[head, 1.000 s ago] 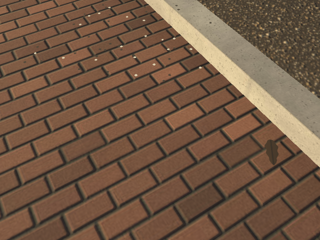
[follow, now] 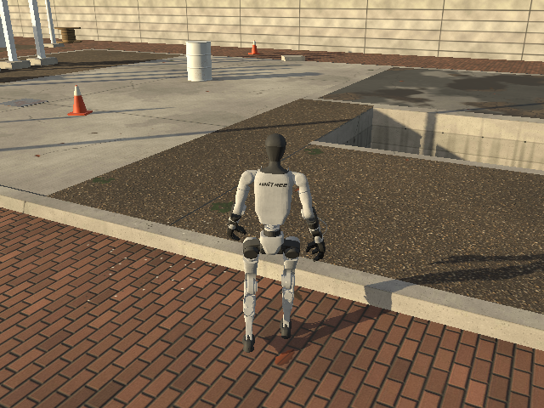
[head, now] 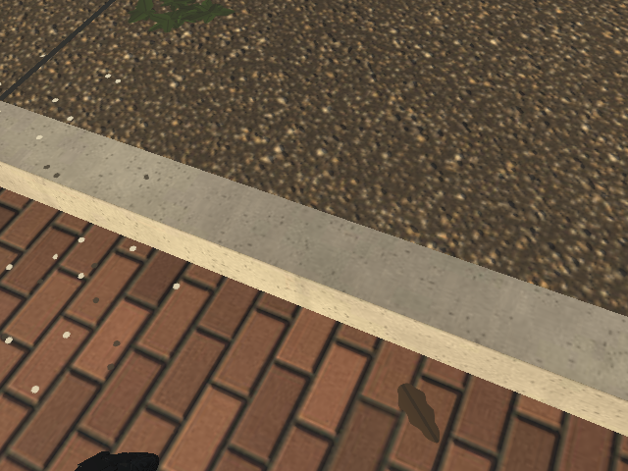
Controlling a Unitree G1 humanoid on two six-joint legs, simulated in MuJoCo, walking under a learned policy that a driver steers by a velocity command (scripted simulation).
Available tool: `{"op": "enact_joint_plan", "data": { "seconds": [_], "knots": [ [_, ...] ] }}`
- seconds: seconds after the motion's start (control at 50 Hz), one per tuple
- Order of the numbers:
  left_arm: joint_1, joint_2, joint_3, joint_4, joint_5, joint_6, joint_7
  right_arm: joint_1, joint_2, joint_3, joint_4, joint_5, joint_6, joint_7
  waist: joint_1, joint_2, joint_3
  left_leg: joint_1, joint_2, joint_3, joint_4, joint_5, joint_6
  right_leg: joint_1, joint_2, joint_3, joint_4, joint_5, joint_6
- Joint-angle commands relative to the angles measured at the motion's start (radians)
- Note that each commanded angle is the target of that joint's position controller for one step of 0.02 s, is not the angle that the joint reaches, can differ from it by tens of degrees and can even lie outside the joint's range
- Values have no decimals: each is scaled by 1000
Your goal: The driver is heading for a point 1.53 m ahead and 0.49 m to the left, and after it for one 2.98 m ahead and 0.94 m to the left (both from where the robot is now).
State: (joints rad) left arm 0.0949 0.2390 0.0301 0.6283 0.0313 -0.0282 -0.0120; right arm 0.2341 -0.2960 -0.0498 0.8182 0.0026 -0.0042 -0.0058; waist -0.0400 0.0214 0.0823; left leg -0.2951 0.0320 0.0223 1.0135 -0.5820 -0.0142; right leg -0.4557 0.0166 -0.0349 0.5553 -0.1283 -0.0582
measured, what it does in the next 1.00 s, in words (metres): steps on the spot, turning left: left foot, then right foot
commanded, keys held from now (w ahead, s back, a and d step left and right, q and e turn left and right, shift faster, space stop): q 0.88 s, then no key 0.12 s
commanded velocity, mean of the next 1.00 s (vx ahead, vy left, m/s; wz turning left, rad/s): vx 0.03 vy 0.00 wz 0.43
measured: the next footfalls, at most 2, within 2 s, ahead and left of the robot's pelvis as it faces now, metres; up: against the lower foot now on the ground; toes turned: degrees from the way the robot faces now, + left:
left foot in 0.32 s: +0.04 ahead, +0.12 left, +0.00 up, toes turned +12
right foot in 0.84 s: +0.14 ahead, -0.08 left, +0.00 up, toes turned +33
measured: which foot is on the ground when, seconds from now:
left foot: up 0.00-0.30, down 0.32-0.84, up 0.86-1.00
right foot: down 0.00-0.32, up 0.34-0.82, down 0.84-1.00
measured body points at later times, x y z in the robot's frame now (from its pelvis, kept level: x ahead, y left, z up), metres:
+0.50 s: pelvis +0.02 +0.04 +0.02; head +0.04 +0.08 +0.47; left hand +0.12 +0.35 -0.10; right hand +0.17 -0.23 -0.07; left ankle +0.00 +0.11 -0.73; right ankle +0.07 -0.11 -0.64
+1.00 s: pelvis +0.04 +0.00 +0.02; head +0.09 +0.00 +0.46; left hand +0.02 +0.32 -0.08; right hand +0.32 -0.18 -0.09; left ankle -0.05 +0.11 -0.64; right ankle +0.10 -0.10 -0.73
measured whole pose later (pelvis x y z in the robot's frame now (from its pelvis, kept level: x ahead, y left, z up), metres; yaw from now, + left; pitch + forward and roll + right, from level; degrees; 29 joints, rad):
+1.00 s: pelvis +0.04 +0.00 +0.02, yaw +32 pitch +2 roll +0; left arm 0.14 0.27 0.06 0.78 0.01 -0.01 0.02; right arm 0.19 -0.36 -0.10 0.66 0.01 0.05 -0.04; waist 0.00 0.05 0.04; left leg -0.49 -0.09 -0.16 1.10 -0.47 -0.07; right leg -0.24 0.01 0.02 0.44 -0.23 -0.02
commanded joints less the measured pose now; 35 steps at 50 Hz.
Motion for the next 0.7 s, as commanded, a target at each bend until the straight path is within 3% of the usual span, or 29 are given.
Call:
{"op": "enact_joint_plan", "data": {
  "seconds": [0.02, 0.04, 0.1, 0.18, 0.2, 0.24, 0.3, 0.32, 0.34, 0.36, 0.38, 0.4, 0.42, 0.44, 0.5, 0.6, 0.7],
  "knots": [
    [85, 73, 2, -4, -11, 3, 34, 68, -61, 3, -17, -21, 24, 10, 27, -148, -208, -64, 27, -91, -3, 51, -5, 301, -295, 208, -200, 616, -138],
    [62, 84, 3, 2, -8, 8, 38, 118, -70, -1, 11, -31, 40, 13, 5, -173, -189, 23, 6, -55, -26, 95, -11, 211, -266, 144, -225, 574, -122],
    [79, 140, 26, 30, 1, 15, 34, 109, -65, -3, 16, -21, 54, 16, 11, -152, -181, 21, -15, -14, -96, 111, -4, 203, -260, 111, -247, 359, -141],
    [76, 143, 39, 50, 2, 36, 33, 42, -51, -4, -15, -23, 62, 26, 32, -175, -147, -3, -8, 15, -169, 154, 17, 177, -280, 110, -272, 30, -150],
    [6, 187, 60, 30, -17, 29, 49, -9, -65, -14, -46, 21, 64, 0, 31, -154, -139, -28, 27, -8, -161, 147, 5, 170, -321, 162, -303, -55, -179],
    [-16, 177, 62, 43, -30, 27, 64, 1, -64, -16, -57, 10, 65, -18, 18, -136, -139, -10, 39, -6, -216, 162, 12, 169, -344, 171, -304, -91, -174],
    [-33, 166, 67, 67, -51, 39, 69, 96, -67, -30, -31, -3, 66, -10, -26, -102, -143, 115, -5, 40, -424, 296, 72, 124, -288, 70, -211, -147, -96],
    [2, 135, 64, 86, -53, 44, 67, 121, -95, -41, -35, -8, 64, -8, -27, -18, -111, 147, 35, -58, -556, 361, 117, 65, -226, -6, -74, -212, -22],
    [43, 74, 52, 72, -25, 47, 61, 113, -205, -65, -64, -8, 60, -23, 22, 276, -77, 182, 265, -411, -682, 571, 230, -120, -56, -140, 238, -381, 93],
    [-92, 106, 61, 25, -22, 45, 68, 108, -235, -67, -86, -38, 36, -17, -42, 280, -41, 75, 346, -600, -784, 518, 364, -213, 38, 12, 434, -526, 102],
    [-92, 131, 72, 30, -29, 45, 68, 50, -202, -59, -103, -48, 8, -16, -4, 181, -40, 69, 304, -524, -786, 483, 336, -222, 5, 92, 535, -455, 91],
    [-50, 149, 81, 54, -31, 49, 69, -19, -181, -56, -116, -26, -9, -18, 39, 128, -43, 82, 252, -441, -758, 503, 274, -228, -12, 109, 552, -360, 88],
    [-25, 158, 87, 80, -21, 53, 74, -55, -153, -49, -131, -5, -15, -17, 50, 79, -66, 109, 221, -396, -735, 533, 233, -229, -21, 114, 554, -309, 94],
    [-19, 159, 90, 85, -12, 52, 76, -67, -141, -44, -137, 7, -16, -20, 54, 72, -86, 129, 204, -368, -718, 603, 220, -220, -22, 116, 563, -261, 104],
    [-28, 130, 83, 81, -29, 41, 72, -10, -134, -41, -139, 3, -8, -29, 41, 78, -154, 216, 173, -334, -678, 770, 227, -202, -3, 116, 553, -209, 130],
    [-88, 119, 72, 66, -38, 28, 64, 15, -174, -60, -160, 8, 15, -44, 7, 116, -155, 269, 156, -387, -658, 690, 227, -175, 4, 131, 317, -193, 156],
    [-82, 135, 71, 72, -45, 11, 45, -26, -190, -69, -196, 5, 30, -36, 3, 141, -158, 188, 142, -465, -637, 695, 242, -35, 28, 134, 174, -228, 152]
  ]
}}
